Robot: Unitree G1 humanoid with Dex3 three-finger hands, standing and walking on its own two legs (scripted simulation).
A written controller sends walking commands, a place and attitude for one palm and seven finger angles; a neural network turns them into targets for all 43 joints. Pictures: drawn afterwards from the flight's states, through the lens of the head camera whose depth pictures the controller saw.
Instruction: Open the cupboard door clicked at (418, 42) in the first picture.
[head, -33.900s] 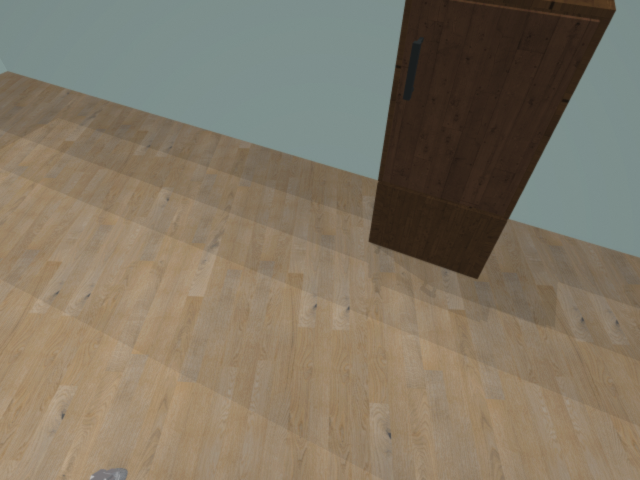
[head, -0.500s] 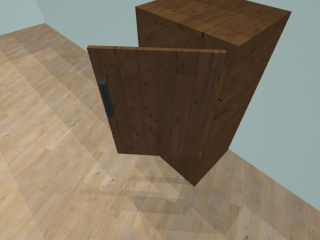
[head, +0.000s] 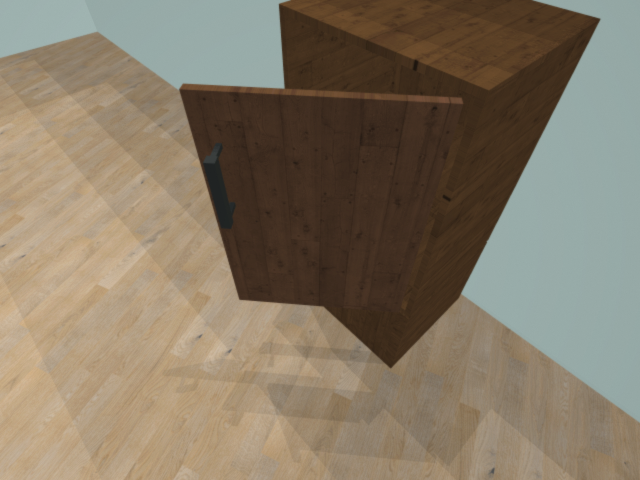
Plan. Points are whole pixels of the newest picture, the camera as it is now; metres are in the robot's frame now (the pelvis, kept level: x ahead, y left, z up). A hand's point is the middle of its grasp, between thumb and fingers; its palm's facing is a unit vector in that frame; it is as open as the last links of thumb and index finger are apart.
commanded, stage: look again from close up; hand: left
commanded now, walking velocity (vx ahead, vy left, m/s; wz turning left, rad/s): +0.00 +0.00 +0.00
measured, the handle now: (222, 187) +0.57 +0.22 +0.01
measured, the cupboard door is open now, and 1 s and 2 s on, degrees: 42 42 42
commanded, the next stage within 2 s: raise the hand with hooked fingers in 0.34 s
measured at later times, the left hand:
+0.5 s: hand out of the picture +0.07 +0.17 -0.15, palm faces +0.15 -0.97 -0.20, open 7.4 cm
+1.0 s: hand (173, 456) +0.16 +0.19 -0.05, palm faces +0.04 -1.00 -0.04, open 9.4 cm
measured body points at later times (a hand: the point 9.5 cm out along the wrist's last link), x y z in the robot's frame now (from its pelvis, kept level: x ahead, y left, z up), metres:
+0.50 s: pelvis +0.01 -0.01 +0.00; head +0.02 -0.01 +0.45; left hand +0.06 +0.23 -0.14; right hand +0.04 -0.24 -0.16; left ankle -0.03 +0.10 -0.74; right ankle +0.01 -0.10 -0.74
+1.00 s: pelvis -0.04 -0.02 -0.09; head +0.02 +0.00 +0.36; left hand +0.15 +0.25 -0.04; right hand +0.20 -0.25 -0.13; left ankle -0.03 +0.10 -0.74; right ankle +0.01 -0.10 -0.74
